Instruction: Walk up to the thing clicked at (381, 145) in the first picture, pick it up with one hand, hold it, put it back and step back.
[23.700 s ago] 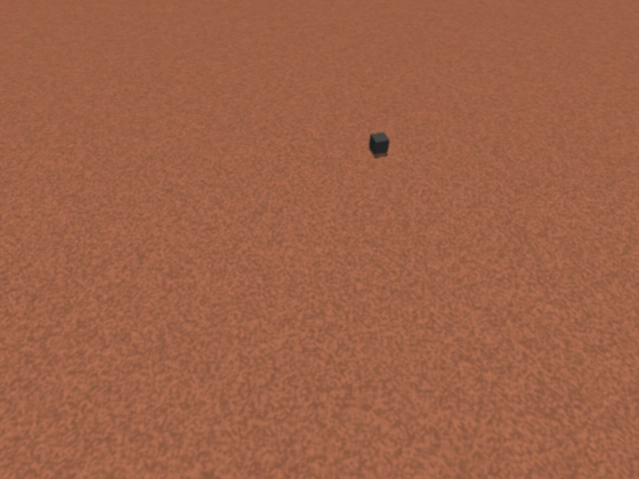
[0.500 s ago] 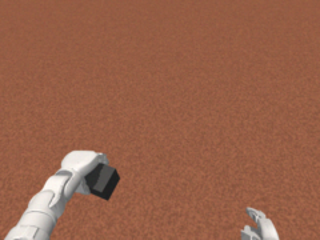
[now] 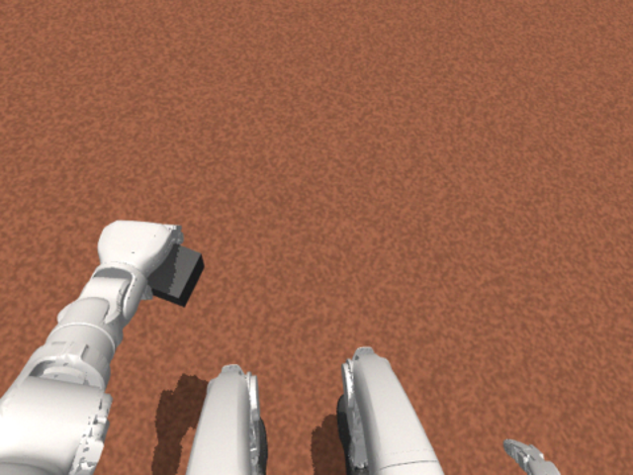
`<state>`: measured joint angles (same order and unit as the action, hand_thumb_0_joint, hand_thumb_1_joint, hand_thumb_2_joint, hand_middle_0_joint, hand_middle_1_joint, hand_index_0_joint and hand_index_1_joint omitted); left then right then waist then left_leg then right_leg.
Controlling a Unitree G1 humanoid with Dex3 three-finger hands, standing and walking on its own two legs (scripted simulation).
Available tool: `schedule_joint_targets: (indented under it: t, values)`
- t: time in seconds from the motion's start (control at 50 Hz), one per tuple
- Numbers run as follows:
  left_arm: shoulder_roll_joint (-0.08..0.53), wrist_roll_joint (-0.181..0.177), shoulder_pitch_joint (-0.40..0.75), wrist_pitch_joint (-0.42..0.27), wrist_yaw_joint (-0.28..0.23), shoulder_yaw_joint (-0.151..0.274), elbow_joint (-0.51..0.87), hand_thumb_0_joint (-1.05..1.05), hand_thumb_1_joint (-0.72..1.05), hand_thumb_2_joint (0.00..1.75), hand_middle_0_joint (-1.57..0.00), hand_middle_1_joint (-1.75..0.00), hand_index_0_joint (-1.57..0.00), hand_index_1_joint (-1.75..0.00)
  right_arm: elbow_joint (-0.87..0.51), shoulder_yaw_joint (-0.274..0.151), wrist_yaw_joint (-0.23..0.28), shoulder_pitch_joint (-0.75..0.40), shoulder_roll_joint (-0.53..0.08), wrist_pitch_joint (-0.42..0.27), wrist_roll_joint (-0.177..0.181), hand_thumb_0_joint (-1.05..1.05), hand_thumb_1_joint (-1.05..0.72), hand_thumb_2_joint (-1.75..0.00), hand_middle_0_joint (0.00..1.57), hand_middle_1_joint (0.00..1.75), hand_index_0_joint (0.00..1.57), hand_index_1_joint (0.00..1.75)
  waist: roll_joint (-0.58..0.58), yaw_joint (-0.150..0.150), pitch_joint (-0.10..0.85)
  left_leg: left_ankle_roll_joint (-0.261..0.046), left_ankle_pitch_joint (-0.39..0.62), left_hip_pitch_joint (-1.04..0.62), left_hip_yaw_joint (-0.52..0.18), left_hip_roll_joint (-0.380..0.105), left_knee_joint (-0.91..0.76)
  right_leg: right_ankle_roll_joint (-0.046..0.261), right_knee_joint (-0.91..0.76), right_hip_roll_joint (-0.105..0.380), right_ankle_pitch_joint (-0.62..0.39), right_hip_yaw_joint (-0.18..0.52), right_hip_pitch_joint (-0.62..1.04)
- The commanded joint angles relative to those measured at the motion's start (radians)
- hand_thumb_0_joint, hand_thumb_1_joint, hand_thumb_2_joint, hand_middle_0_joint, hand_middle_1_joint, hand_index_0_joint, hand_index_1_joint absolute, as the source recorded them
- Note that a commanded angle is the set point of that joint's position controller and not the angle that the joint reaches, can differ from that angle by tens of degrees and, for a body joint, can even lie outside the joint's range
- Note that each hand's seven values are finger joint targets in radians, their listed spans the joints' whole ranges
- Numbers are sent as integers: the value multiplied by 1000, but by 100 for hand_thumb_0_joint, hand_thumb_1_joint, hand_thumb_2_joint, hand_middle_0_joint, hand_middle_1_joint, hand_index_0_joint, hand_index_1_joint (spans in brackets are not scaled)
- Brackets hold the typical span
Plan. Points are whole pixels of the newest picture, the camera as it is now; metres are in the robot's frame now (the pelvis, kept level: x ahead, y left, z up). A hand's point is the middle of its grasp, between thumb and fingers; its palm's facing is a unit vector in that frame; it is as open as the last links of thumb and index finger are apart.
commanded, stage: crouch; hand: left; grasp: from above
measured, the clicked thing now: (170, 272) +0.41 +0.19 -0.15
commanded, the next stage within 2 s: lower in 1.18 s
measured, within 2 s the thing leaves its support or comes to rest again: neither
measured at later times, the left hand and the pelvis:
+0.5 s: hand (175, 287) +0.44 +0.22 -0.30, palm faces -0.45 +0.07 -0.89, open 9.8 cm; pelvis -0.01 +0.00 -0.15, yaw -1 degrees
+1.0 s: hand (183, 295) +0.44 +0.22 -0.38, palm faces -0.46 +0.06 -0.88, open 9.8 cm; pelvis -0.02 +0.00 -0.21, yaw -2 degrees
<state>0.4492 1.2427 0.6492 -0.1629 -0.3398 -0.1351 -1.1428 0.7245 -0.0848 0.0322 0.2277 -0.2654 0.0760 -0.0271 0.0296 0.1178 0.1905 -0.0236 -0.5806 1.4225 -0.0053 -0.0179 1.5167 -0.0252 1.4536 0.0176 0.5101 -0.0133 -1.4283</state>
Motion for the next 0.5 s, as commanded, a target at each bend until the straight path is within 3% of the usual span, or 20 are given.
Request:
schedule_joint_targets:
  t: [0.0,0.02,0.04,0.12,0.14,0.18,0.22,0.28,0.32,0.34,0.38,0.4,0.42,0.44,0.46,0.48]
  values:
    - [217,-20,393,24,-46,79,96,0,78,63,-117,-41,-115,-43,-73,-56,11,84,-184,-61,-13,0,-90,-90,20,30,20,30,98,19,527,24,101,-263,-75,25,-140,64,-46,-25,-60,-33,77]
    - [190,-26,402,21,-38,65,75,0,78,63,-117,-41,-116,-42,-72,-56,6,86,-184,-67,-16,0,-90,-90,20,30,20,30,90,33,511,26,60,-231,-91,23,-127,64,-22,-22,-30,-39,31]
    - [210,-21,451,17,-32,66,92,0,78,64,-118,-41,-116,-43,-70,-51,4,93,-184,-72,-16,0,-90,-90,20,30,20,30,98,42,520,19,28,-187,-77,27,-104,65,-10,-23,-10,-37,26]
    - [246,-31,441,1,-20,87,1,0,85,69,-124,-40,-121,-43,-71,-41,-12,90,-188,-97,-20,0,-90,-90,20,30,20,30,43,58,499,0,-117,-40,-79,41,-26,61,41,-24,116,-36,-48]
    - [246,-27,476,-8,-21,89,11,0,88,69,-125,-41,-123,-44,-61,-36,-15,98,-187,-105,-23,0,-90,-90,20,30,20,30,47,73,509,-3,-113,-1,-71,42,10,59,61,-19,112,-34,-71]
    - [318,-17,514,-26,-29,122,45,0,92,67,-127,-41,-126,-43,-59,-27,-23,101,-190,-117,-28,0,-90,-90,20,30,20,30,75,64,565,-3,-111,17,-66,46,49,60,101,-17,114,-33,-92]
    - [337,-8,496,-41,-38,137,30,0,92,68,-128,-40,-126,-42,-55,-20,-32,106,-190,-121,-31,0,-90,-90,20,30,20,30,89,61,570,-6,-103,57,-48,53,91,61,126,-15,118,-30,-113]
    - [353,20,528,-61,-56,155,58,0,94,67,-128,-41,-127,-43,-38,-15,-48,131,-192,-131,-43,0,-90,-90,20,30,20,30,160,65,618,6,-41,21,-58,49,135,67,194,-9,58,-41,-186]
    - [328,37,527,-64,-64,151,45,0,92,66,-127,-39,-126,-40,-27,-17,-60,153,-200,-133,-51,0,-90,-90,20,30,20,30,190,80,658,12,51,-2,-59,47,177,67,234,-5,-15,-47,-213]
    - [377,44,569,-70,-73,179,79,0,90,64,-125,-38,-124,-39,-20,-21,-66,167,-207,-134,-55,0,-90,-90,20,30,20,30,202,78,670,16,72,-6,-67,44,192,69,259,-3,-27,-52,-233]
    - [324,38,568,-66,-79,157,55,0,87,63,-124,-36,-123,-38,-20,-22,-78,168,-202,-137,-60,0,-90,-90,20,30,20,30,215,87,675,15,112,-7,-62,44,222,70,282,-5,-51,-55,-260]
    - [319,43,538,-64,-80,159,34,0,87,63,-125,-35,-123,-37,-17,-24,-86,177,-204,-137,-64,0,-90,-90,20,30,20,30,231,85,685,17,155,-29,-58,44,238,69,288,-3,-73,-54,-262]
    - [362,44,587,-71,-85,184,77,0,87,62,-124,-34,-123,-36,-8,-29,-90,193,-210,-138,-68,0,-90,-90,20,30,20,30,237,89,699,19,163,-22,-61,43,250,69,305,-3,-79,-60,-270]
    - [305,44,513,-59,-80,159,-12,0,87,62,-124,-35,-122,-37,-14,-26,-97,188,-205,-139,-71,0,-90,-90,20,30,20,30,224,91,672,19,188,-12,-58,43,266,67,312,-2,-97,-62,-267]
    - [333,35,569,-67,-81,175,62,0,88,62,-125,-35,-123,-37,-8,-30,-102,192,-206,-138,-75,0,-90,-90,20,30,20,30,223,97,692,15,193,4,-52,44,284,67,320,-5,-106,-65,-260]
    - [321,36,536,-66,-78,171,43,0,89,63,-125,-36,-124,-38,-9,-32,-108,199,-203,-137,-76,0,-90,-90,20,30,20,30,215,89,703,14,222,-9,-48,45,296,66,325,-6,-128,-65,-246]
